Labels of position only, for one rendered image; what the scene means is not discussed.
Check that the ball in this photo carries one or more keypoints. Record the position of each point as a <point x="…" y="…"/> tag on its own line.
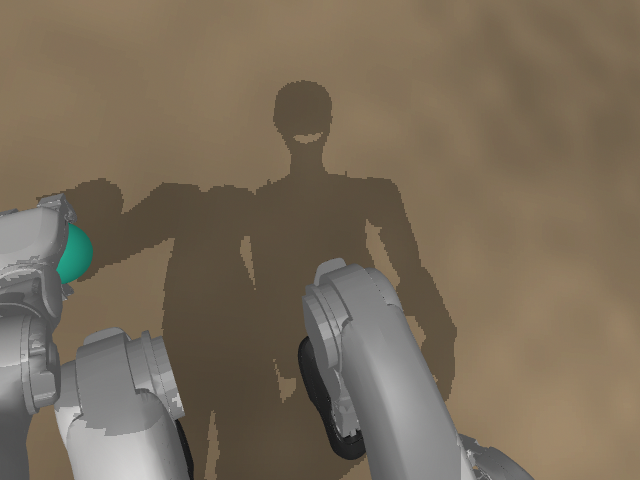
<point x="77" y="256"/>

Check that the right robot foot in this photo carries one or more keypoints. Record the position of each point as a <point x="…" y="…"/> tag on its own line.
<point x="349" y="448"/>

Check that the left robot foot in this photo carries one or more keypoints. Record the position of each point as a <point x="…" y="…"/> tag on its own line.
<point x="186" y="450"/>

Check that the left robot hand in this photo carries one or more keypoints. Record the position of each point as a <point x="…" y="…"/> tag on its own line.
<point x="37" y="235"/>

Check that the right robot hand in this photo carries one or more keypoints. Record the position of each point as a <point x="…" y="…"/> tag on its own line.
<point x="492" y="464"/>

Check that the left robot arm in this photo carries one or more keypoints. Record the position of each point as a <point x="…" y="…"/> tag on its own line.
<point x="30" y="372"/>

